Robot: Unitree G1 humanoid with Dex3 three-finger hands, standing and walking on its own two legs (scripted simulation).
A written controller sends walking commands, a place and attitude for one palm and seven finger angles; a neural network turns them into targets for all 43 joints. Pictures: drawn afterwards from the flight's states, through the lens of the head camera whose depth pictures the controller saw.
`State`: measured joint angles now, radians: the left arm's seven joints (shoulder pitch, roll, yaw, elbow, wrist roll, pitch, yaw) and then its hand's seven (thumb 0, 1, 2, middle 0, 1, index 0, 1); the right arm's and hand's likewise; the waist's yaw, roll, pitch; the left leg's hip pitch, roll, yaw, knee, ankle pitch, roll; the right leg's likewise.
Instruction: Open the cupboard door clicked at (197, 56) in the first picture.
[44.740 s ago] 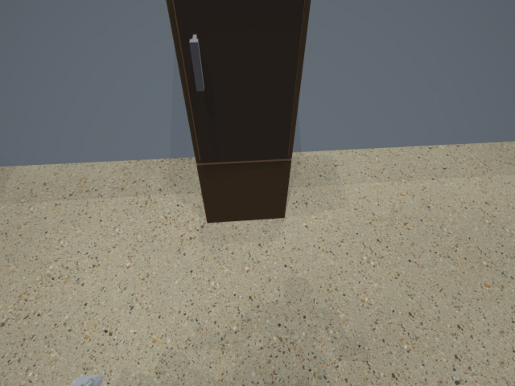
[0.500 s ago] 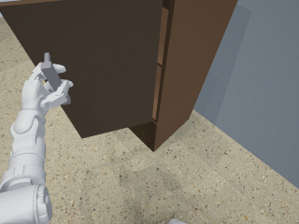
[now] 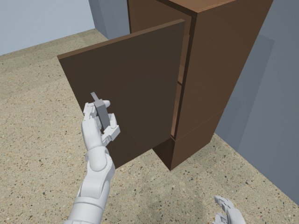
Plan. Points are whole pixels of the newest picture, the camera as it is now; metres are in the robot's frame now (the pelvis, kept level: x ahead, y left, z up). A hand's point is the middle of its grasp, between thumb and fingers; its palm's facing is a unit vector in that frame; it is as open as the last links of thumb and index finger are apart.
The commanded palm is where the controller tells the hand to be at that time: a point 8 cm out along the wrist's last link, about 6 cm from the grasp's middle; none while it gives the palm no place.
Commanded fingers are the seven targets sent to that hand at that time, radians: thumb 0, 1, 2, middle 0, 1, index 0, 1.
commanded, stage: pull the door open along its arc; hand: left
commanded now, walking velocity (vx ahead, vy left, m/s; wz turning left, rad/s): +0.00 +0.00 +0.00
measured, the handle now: (102, 115) +0.39 +0.16 +0.08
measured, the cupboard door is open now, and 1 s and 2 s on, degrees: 87 100 100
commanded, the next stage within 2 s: open thumb and fingers to let go in 0.20 s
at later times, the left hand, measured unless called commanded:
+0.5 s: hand (132, 140) +0.30 +0.06 +0.09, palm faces +0.40 -0.92 -0.02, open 6.8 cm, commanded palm +0.26 +0.11 +0.08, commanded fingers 0.00 0.13 0.57 -0.34 -1.27 -0.34 -1.27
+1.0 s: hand (133, 138) +0.31 +0.06 +0.09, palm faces +0.37 -0.93 +0.00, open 14.5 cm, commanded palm +0.27 +0.11 +0.08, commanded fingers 0.00 -0.50 0.30 -0.18 -0.50 -0.18 -0.50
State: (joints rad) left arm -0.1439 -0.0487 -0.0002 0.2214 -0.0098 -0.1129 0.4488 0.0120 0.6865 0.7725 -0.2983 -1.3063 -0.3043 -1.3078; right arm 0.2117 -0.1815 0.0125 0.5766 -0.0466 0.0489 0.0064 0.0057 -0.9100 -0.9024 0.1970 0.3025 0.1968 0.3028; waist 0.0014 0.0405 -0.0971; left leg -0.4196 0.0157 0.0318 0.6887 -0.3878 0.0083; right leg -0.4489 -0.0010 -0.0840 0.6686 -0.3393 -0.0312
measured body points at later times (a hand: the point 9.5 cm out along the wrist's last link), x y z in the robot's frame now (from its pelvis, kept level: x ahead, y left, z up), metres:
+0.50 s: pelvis +0.00 -0.02 +0.00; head +0.00 -0.05 +0.45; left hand +0.28 +0.11 +0.09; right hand +0.18 -0.23 -0.10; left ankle -0.03 +0.11 -0.72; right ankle +0.00 -0.10 -0.72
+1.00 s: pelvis -0.02 -0.01 +0.00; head -0.02 -0.03 +0.45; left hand +0.28 +0.11 +0.09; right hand +0.14 -0.23 -0.11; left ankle -0.03 +0.11 -0.72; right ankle +0.00 -0.10 -0.72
